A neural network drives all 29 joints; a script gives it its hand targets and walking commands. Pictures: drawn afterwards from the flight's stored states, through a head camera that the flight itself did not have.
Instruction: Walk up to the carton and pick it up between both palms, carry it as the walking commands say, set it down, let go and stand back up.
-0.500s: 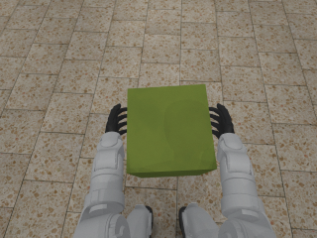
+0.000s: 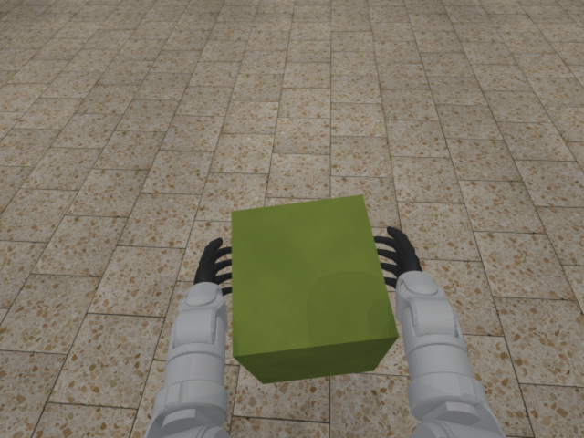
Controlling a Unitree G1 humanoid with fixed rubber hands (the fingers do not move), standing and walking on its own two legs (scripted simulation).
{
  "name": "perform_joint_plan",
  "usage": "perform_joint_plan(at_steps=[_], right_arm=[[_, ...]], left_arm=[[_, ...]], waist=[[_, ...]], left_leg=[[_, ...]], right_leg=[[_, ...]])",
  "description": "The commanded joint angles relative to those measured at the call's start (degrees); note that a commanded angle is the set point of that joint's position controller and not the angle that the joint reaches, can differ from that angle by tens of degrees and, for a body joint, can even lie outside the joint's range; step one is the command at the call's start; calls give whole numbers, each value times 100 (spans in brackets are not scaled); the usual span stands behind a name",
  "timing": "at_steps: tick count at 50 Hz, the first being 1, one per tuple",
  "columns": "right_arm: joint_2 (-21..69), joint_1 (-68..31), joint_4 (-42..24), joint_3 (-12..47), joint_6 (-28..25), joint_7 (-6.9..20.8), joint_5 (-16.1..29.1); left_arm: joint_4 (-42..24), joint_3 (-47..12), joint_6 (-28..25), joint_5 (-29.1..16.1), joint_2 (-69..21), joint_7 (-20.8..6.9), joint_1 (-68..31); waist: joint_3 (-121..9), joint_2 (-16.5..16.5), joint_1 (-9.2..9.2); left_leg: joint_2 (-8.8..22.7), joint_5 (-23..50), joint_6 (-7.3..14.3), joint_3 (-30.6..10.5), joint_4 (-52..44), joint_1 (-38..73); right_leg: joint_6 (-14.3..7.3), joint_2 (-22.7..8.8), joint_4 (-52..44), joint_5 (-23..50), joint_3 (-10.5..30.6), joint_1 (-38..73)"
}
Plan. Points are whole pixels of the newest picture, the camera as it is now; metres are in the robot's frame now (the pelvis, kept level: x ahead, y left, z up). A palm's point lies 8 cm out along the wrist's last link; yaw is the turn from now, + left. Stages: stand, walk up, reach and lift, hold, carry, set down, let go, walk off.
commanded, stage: reach and lift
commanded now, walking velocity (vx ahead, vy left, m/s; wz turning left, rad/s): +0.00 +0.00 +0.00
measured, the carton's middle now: (308, 297) +0.34 -0.01 -0.07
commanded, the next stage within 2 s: hold in 1.70 s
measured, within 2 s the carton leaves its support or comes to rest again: neither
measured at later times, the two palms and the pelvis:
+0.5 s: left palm (200, 279) +0.31 +0.13 +0.06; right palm (426, 273) +0.30 -0.15 +0.07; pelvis +0.00 +0.00 +0.01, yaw +0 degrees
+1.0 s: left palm (191, 286) +0.30 +0.14 +0.06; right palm (419, 270) +0.30 -0.14 +0.07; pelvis +0.00 +0.00 +0.01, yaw -1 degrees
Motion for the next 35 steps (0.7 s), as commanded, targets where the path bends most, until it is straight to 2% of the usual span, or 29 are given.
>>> perform_joint_plan(at_steps=[1,2,3,4,5,6,7,8,9,11,12,14,15,16,17,18,19,20,22,23,25,26,28,30,31,32,33,34,35], right_arm=[[5781,-2684,470,3166,-44,1176,1011],[5734,-2847,165,3334,-5,1158,1218],[5870,-3150,-228,3454,-42,1141,1376],[5872,-3459,-64,3475,23,1179,1500],[5608,-3234,-16,3245,100,1188,1370],[5570,-2852,743,2808,230,1212,1139],[5805,-3308,2,3460,181,1218,1467],[5668,-3223,93,3303,316,1211,1379],[5812,-3228,109,3457,383,1226,1483],[5436,-2806,346,2804,517,1174,1088],[5701,-2471,470,2997,570,1181,1232],[5561,-2777,49,3221,657,1253,1306],[5786,-3166,-205,3500,637,1223,1565],[5796,-2949,-65,3298,718,1158,1461],[5857,-3324,-546,3690,773,1178,1751],[5724,-3263,-563,3657,828,1164,1620],[5936,-3324,-457,3705,881,1165,1659],[5851,-3920,-1009,4035,846,1212,1953],[5606,-3054,-187,3364,1123,1192,1637],[5465,-3028,-115,3251,1229,1184,1449],[5601,-3521,-230,3324,1205,1222,1663],[5528,-3289,-32,3221,1212,1237,1597],[5717,-3497,-538,3443,1240,1198,1769],[5517,-3449,-458,3228,1403,1175,1662],[5620,-3420,-419,3343,1368,1168,1611],[5552,-3243,-370,3395,1397,1210,1648],[5397,-3264,-373,3195,1417,1185,1574],[5487,-2760,-216,3314,1481,1219,1627],[5547,-3022,-226,3121,1461,1234,1727]], left_arm=[[-153,-3476,-56,-1253,-5547,-1699,-3484],[340,-3299,49,-1220,-5790,-1712,-2843],[-7,-3543,86,-1234,-5942,-1707,-3098],[122,-3464,159,-1118,-5911,-1675,-2988],[38,-3297,207,-1081,-5678,-1666,-3039],[61,-3151,241,-1117,-5430,-1660,-3384],[-203,-3586,225,-1389,-5840,-1662,-3369],[-137,-3368,281,-1357,-5557,-1680,-3426],[-158,-3498,357,-1414,-5728,-1699,-3349],[523,-2746,550,-985,-5547,-1692,-2649],[-20,-3348,556,-1356,-5822,-1628,-3004],[-166,-3335,603,-1428,-5653,-1664,-3153],[-502,-3524,632,-1588,-5797,-1660,-3417],[-377,-3450,726,-1496,-5696,-1676,-3334],[-446,-3632,792,-1620,-5659,-1698,-3309],[-638,-3680,770,-1734,-5647,-1713,-3614],[-528,-3596,838,-1671,-5692,-1717,-3551],[-524,-3696,904,-1704,-5970,-1681,-3487],[-528,-3600,1092,-1698,-5631,-1699,-3375],[-441,-3459,1159,-1666,-5521,-1714,-3456],[-449,-3365,1200,-1649,-5596,-1692,-3563],[-634,-3515,1189,-1642,-5480,-1712,-4014],[-562,-3350,1250,-1584,-5651,-1690,-3427],[-448,-3162,1294,-1663,-5526,-1688,-3621],[-337,-3213,1325,-1600,-5605,-1683,-3474],[-485,-3248,1280,-1704,-5626,-1658,-3491],[-530,-3129,1346,-1488,-5388,-1640,-3478],[-427,-3079,1404,-1502,-5480,-1593,-2949],[-646,-3156,1443,-1559,-5445,-1596,-3374]], waist=[[-2513,-196,-143],[-2369,-19,45],[-2382,399,-33],[-2431,486,120],[-2075,305,-49],[-1618,334,-108],[-2352,177,-47],[-1847,-80,-57],[-2232,-27,64],[-981,-51,-52],[-1407,240,-219],[-1497,-146,-18],[-1795,114,-36],[-1295,90,-100],[-1556,-133,-67],[-1660,-195,-144],[-1669,-233,-3],[-1901,100,158],[-1162,147,-130],[-1059,-363,-235],[-874,85,-87],[-965,322,-165],[-1164,168,2],[-711,-219,-120],[-912,-90,-49],[-1230,-287,-80],[-763,125,8],[-749,-69,92],[-778,305,60]], left_leg=[[-229,1033,10,-178,-376,1395],[-166,1283,19,-258,-541,1608],[-300,1083,-53,-139,-396,1447],[-256,1069,-18,-237,-540,1747],[-271,699,2,-245,-526,1521],[-227,450,-15,-155,-616,1322],[-236,744,-17,-230,-616,1934],[-149,448,37,-274,-725,1614],[-201,711,25,-227,-624,2151],[-209,251,-6,-194,-814,1291],[-134,748,-83,-214,-862,1898],[-83,1044,-19,-299,-802,2176],[-210,851,-23,-183,-822,2277],[-174,515,7,-227,-784,1780],[-230,453,55,-228,-956,2227],[-144,459,32,-273,-866,2098],[-202,458,50,-217,-908,2216],[-152,600,31,-337,-893,2340],[-116,414,11,-338,-1021,2303],[-129,85,24,-361,-1097,2513],[-140,-126,82,-273,-1113,2363],[-106,-134,0,-340,-1123,2227],[-120,371,58,-310,-1054,2343],[-60,156,95,-306,-1171,2310],[-96,91,74,-257,-1111,2279],[-11,561,62,-357,-1156,2530],[-103,259,22,-239,-1278,2282],[15,884,34,-326,-1238,2525],[-54,517,23,-244,-1250,2444]], right_leg=[[49,255,-442,1506,260,1342],[48,279,-465,1530,165,1353],[26,256,-538,1540,331,1561],[33,218,-549,1290,304,1485],[24,191,-627,1001,295,1440],[14,233,-635,743,174,1240],[1,265,-682,912,213,1510],[38,203,-705,736,206,1529],[25,192,-748,865,243,1466],[-14,202,-808,647,141,1420],[-85,255,-829,1002,141,1479],[-46,287,-852,1060,158,1250],[-9,199,-960,1071,199,1744],[3,131,-926,890,294,1582],[68,174,-996,808,172,1850],[28,154,-1000,721,259,1909],[51,143,-1050,677,221,1886],[37,185,-970,790,233,1964],[-15,123,-1091,628,232,1750],[7,92,-1252,206,269,1636],[30,78,-1195,78,248,1739],[-50,41,-1249,64,300,1811],[16,1,-1213,642,331,2094],[17,43,-1334,418,301,1911],[-22,21,-1283,314,355,2017],[-12,112,-1211,679,289,2082],[1,48,-1338,519,262,2099],[-47,105,-1292,992,313,2075],[-62,46,-1338,753,369,2110]])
